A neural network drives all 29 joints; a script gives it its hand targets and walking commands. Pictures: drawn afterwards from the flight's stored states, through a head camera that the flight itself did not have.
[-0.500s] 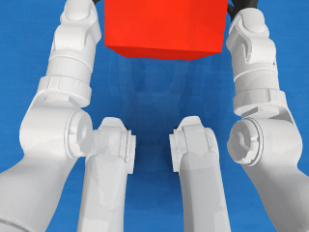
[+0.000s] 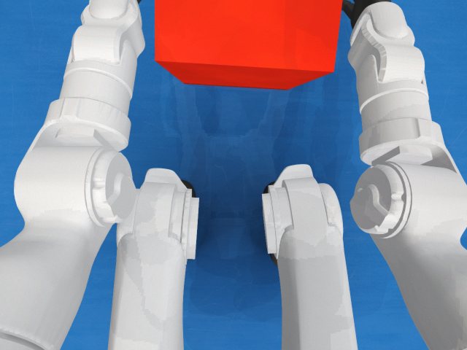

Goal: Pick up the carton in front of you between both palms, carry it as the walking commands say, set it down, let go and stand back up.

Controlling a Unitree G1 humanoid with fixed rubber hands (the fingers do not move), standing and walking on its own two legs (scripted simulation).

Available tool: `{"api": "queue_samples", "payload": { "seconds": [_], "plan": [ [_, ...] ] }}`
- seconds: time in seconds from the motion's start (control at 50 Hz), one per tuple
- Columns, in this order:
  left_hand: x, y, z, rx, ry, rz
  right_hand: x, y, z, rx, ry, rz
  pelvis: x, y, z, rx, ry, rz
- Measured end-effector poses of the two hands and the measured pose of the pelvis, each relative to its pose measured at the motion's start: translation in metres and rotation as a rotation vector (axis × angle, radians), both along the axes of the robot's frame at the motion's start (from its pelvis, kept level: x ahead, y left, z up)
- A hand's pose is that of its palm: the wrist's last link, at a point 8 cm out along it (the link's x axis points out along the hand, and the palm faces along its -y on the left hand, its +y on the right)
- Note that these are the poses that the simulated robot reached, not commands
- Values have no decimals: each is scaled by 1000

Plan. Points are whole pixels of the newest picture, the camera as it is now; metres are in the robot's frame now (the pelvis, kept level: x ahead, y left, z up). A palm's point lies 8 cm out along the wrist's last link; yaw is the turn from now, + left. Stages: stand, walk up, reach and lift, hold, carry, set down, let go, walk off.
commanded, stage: set down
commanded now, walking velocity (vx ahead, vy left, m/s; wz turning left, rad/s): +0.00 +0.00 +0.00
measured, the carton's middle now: (243, 11) +0.55 -0.02 -0.24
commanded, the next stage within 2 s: let go in 1.74 s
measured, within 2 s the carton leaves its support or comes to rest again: neither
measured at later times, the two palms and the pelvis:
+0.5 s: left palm out of the picture +0.55 +0.14 -0.18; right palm (365, 13) +0.53 -0.18 -0.18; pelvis +0.00 +0.00 +0.00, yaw +0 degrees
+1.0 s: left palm out of the picture +0.57 +0.16 -0.08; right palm out of the picture +0.54 -0.22 -0.08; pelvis +0.00 +0.00 +0.04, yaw -1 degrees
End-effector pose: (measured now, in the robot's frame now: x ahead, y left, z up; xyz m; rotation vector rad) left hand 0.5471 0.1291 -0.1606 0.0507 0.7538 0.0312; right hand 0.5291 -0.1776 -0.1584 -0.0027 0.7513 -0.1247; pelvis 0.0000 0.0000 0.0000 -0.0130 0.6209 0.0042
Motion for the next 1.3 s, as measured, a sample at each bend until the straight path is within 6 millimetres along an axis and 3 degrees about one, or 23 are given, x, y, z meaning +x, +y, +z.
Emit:
{"api": "queue_samples", "payload": {
  "seconds": [0.28,0.46,0.56,0.66,0.76,0.86,1.06,1.3],
  "plan": [
    [2,2,-4,-33,-14,-32,1,-2,-3,23,-17,27,-4,0,-1,0,-21,-4],
    [4,4,-16,-19,-21,-42,2,-3,-16,4,-17,38,-3,0,-2,0,-44,-7],
    [-2,22,-33,39,6,7,-5,-21,-34,-49,22,-10,-1,-1,-3,1,-45,-9],
    [2,42,-32,61,-16,39,-2,-40,-33,-67,-4,-49,2,-1,-8,8,-29,-15],
    [14,40,-13,47,-66,35,7,-44,-14,-59,-54,-61,1,-1,-11,9,-14,-16],
    [20,30,22,35,-116,29,11,-41,20,-50,-106,-67,-1,0,-1,7,4,-21],
    [18,30,104,43,-108,44,11,-38,102,-54,-105,-73,-1,-1,57,9,112,-25],
    [21,38,166,45,-130,42,13,-43,164,-64,-123,-70,6,0,113,7,195,-23]
  ]
}}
